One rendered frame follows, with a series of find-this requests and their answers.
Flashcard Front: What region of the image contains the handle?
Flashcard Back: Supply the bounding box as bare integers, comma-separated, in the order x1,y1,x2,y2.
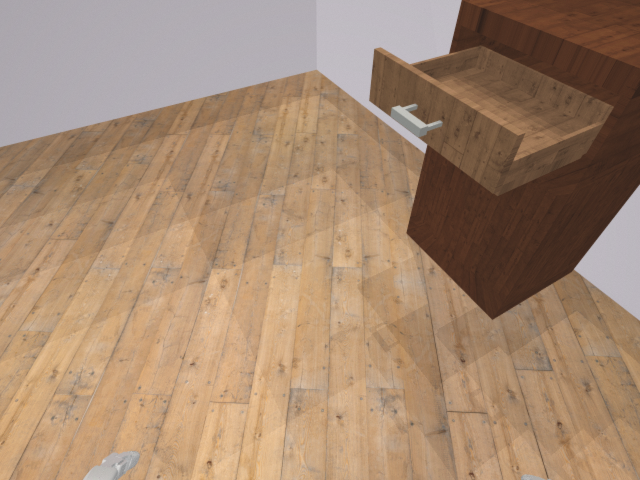
391,104,443,137

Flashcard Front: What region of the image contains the robot left hand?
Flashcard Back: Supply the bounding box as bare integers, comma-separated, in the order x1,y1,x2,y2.
83,451,140,480

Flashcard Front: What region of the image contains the drawer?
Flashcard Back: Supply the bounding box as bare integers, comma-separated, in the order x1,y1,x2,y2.
369,45,614,196

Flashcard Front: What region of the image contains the cabinet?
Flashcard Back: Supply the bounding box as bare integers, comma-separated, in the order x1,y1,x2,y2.
406,0,640,320

